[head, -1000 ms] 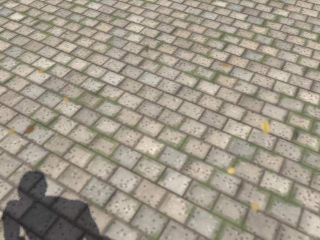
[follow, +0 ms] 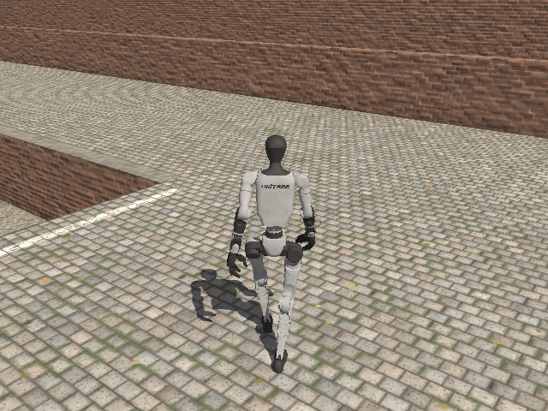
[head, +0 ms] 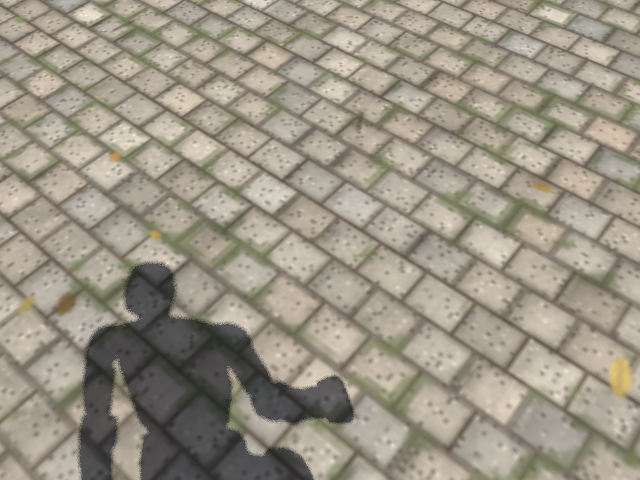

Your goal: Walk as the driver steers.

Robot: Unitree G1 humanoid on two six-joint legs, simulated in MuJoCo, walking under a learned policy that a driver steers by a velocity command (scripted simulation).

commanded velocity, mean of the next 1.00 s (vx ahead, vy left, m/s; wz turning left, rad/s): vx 0.50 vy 0.00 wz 0.54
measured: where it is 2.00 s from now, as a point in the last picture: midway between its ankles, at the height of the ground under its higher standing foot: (192, 257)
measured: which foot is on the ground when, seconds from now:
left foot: up 0.00-0.02, down 0.04-0.56, up 0.58-1.00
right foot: down 0.00-0.04, up 0.06-0.54, down 0.56-1.00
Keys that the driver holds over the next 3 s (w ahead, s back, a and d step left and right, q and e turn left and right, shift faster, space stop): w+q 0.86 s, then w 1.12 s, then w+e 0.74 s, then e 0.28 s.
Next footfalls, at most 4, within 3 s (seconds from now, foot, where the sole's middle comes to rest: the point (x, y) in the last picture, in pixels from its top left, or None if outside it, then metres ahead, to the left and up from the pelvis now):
0.04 left None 0.17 0.03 -0.76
0.56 right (393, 440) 0.52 -0.08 -0.76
1.10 left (244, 384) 0.63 0.24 -0.76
1.66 right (243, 251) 0.99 0.29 -0.76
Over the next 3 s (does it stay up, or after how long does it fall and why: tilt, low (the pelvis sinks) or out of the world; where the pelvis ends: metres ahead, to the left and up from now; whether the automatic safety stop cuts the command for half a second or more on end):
stays up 1.36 0.56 0.02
